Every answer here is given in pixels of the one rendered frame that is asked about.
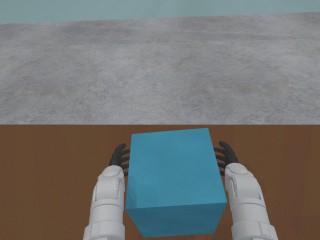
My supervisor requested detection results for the left robot forearm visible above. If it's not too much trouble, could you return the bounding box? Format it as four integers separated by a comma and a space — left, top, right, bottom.
83, 165, 125, 240

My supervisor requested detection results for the carton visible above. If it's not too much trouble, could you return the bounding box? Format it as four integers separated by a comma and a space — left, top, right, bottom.
125, 128, 228, 238

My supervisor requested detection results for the robot right hand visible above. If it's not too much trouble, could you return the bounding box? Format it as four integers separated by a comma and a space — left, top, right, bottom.
213, 141, 239, 176

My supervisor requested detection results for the right robot forearm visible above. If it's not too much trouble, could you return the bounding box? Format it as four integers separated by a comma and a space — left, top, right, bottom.
224, 163, 278, 240

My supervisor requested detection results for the robot left hand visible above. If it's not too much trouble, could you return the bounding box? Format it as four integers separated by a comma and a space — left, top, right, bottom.
109, 143, 131, 177

